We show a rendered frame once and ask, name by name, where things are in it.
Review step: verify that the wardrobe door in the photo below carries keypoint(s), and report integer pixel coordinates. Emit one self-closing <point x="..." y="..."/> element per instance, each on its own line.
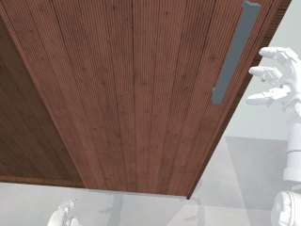
<point x="128" y="83"/>
<point x="30" y="144"/>

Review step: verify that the right robot hand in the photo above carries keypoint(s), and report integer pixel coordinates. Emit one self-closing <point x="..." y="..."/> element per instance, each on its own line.
<point x="291" y="79"/>

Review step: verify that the handle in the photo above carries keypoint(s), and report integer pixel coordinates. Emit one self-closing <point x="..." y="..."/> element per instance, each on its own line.
<point x="244" y="28"/>

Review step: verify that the robot right forearm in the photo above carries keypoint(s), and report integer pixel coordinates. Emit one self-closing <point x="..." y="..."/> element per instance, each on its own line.
<point x="292" y="174"/>

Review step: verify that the left robot hand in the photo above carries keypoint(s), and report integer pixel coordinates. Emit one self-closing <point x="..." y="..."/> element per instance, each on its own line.
<point x="59" y="217"/>

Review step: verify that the robot right upper arm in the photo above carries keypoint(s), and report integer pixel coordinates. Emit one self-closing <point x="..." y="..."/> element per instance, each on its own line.
<point x="287" y="209"/>

